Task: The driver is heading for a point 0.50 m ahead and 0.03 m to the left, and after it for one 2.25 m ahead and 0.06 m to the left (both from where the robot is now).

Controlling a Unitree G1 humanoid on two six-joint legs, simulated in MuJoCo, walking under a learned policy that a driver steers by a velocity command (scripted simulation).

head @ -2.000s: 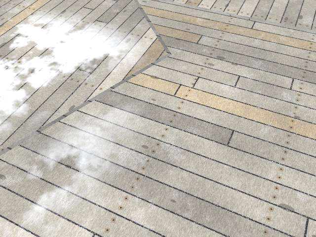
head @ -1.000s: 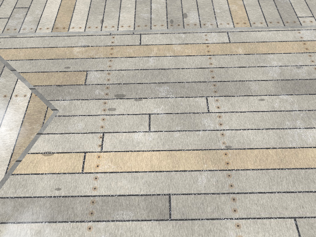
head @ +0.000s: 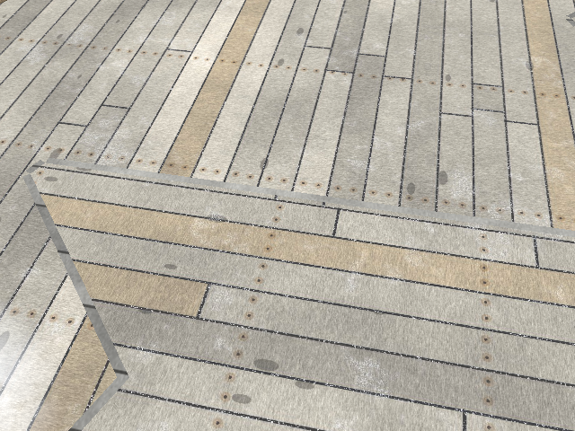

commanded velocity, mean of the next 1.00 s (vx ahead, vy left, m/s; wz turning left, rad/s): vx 0.35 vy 0.00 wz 0.09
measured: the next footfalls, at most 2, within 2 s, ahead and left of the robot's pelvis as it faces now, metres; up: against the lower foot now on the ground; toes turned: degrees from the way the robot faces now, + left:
left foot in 0.36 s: +0.33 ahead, +0.18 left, +0.00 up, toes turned +16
right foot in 0.84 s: +0.60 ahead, +0.03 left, +0.00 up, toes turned +5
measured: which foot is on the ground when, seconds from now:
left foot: up 0.00-0.34, down 0.36-0.86, up 0.88-1.00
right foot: down 0.00-0.38, up 0.40-0.82, down 0.84-1.00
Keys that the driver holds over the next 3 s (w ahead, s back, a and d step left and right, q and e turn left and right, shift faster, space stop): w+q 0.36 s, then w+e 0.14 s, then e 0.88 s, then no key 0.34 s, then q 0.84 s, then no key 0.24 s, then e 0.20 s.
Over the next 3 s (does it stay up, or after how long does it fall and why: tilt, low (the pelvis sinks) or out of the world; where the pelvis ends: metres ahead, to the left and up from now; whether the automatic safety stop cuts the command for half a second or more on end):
stays up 0.53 0.15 0.00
